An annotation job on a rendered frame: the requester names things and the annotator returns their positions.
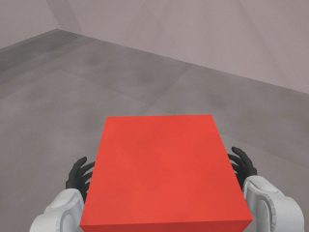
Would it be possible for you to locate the left robot forearm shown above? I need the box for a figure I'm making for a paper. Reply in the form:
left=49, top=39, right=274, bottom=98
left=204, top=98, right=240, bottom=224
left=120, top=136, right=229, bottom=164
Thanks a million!
left=29, top=188, right=85, bottom=232

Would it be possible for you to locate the robot left hand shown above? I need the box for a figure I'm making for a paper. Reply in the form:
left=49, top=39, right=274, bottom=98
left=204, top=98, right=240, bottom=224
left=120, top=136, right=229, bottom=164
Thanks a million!
left=66, top=157, right=96, bottom=204

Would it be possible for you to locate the robot right hand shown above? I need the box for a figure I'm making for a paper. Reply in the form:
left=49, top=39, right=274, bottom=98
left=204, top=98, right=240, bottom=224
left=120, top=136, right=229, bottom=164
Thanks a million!
left=227, top=146, right=258, bottom=191

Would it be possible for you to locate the right robot forearm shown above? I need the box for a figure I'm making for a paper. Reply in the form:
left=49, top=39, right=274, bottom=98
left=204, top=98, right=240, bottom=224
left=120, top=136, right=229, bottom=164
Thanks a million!
left=242, top=175, right=305, bottom=232

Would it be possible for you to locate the carton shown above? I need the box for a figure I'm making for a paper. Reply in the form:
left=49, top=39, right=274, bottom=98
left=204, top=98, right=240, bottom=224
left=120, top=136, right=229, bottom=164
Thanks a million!
left=79, top=114, right=253, bottom=232

